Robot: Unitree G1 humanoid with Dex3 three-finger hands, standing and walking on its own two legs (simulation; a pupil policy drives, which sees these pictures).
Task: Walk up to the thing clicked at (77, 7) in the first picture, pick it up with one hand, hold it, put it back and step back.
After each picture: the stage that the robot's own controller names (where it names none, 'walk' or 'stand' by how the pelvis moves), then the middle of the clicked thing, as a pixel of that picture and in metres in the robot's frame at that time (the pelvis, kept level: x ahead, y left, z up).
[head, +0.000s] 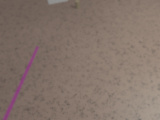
stand; (77, 4) +2.27 +0.15 -0.72
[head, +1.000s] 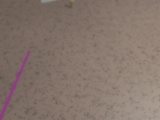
walk; (72, 4) +2.12 +0.09 -0.71
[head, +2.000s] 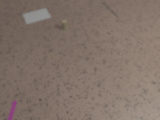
walk; (64, 25) +1.52 +0.17 -0.71
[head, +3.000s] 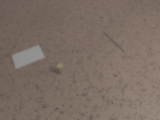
walk; (60, 69) +0.98 +0.25 -0.70
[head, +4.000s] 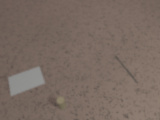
walk; (61, 103) +0.61 +0.24 -0.71
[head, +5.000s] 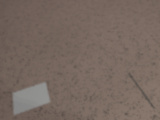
walk; out of the picture +0.42 +0.24 -0.70
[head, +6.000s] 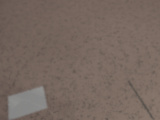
stand; out of the picture +0.35 +0.21 -0.72
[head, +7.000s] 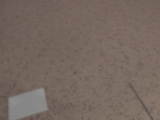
stand; out of the picture +0.34 +0.20 -0.72
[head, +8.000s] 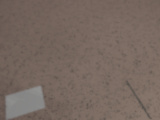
stand; out of the picture +0.35 +0.21 -0.72
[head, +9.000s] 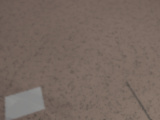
stand; out of the picture +0.34 +0.21 -0.72
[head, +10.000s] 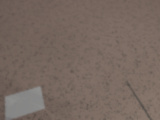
go down; out of the picture +0.34 +0.21 -0.72
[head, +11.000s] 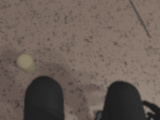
go down; (27, 64) +0.40 +0.26 -0.32
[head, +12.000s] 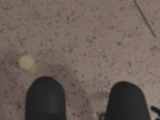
approach; (28, 65) +0.40 +0.27 -0.30
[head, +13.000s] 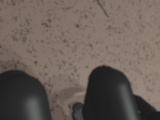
close in; out of the picture +0.37 +0.31 -0.21
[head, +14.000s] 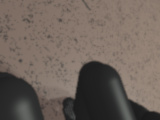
close; out of the picture +0.38 +0.32 -0.21
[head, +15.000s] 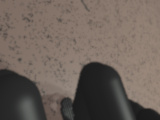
close; out of the picture +0.37 +0.32 -0.22
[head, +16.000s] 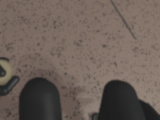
lift; (1, 77) +0.31 +0.29 -0.09
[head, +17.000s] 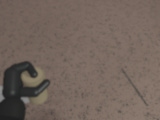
hold; (35, 86) +0.33 +0.18 +0.03
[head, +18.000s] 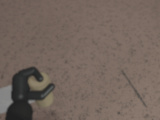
hold; (41, 90) +0.32 +0.17 +0.00
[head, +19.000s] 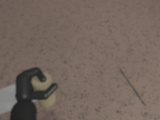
crouch; (44, 90) +0.33 +0.17 -0.01
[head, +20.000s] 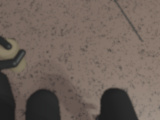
crouch; (12, 56) +0.42 +0.25 -0.10
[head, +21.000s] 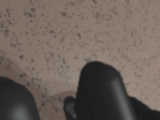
lower; out of the picture +0.39 +0.34 -0.22
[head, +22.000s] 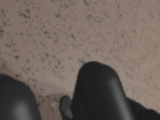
lower; out of the picture +0.39 +0.34 -0.22
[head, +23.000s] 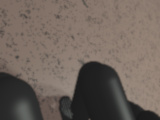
lower; out of the picture +0.39 +0.34 -0.22
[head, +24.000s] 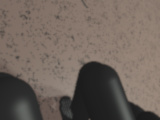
lower; out of the picture +0.39 +0.34 -0.22
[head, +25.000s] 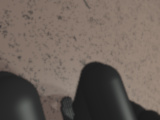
loosen; out of the picture +0.38 +0.33 -0.22
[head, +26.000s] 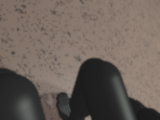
withdraw; out of the picture +0.38 +0.32 -0.22
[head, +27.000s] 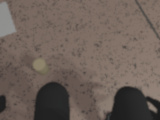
walk; (41, 67) +0.43 +0.26 -0.37
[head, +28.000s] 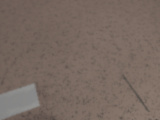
stand; out of the picture +0.36 +0.21 -0.66
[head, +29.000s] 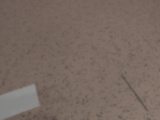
stand; out of the picture +0.37 +0.23 -0.67
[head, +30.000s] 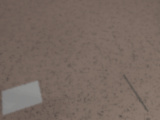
stand; out of the picture +0.38 +0.22 -0.69
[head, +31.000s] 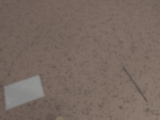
walk; out of the picture +0.40 +0.21 -0.71
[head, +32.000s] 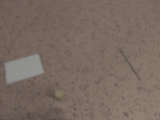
walk; (59, 95) +0.54 +0.21 -0.71
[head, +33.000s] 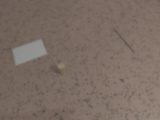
walk; (62, 69) +0.81 +0.29 -0.69
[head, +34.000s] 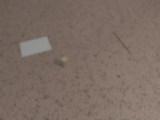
stand; (64, 62) +1.01 +0.22 -0.71
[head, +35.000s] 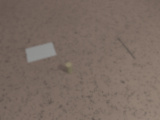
stand; (69, 68) +1.00 +0.21 -0.72
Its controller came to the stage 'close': yes
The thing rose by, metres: 0.70
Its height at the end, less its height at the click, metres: +0.00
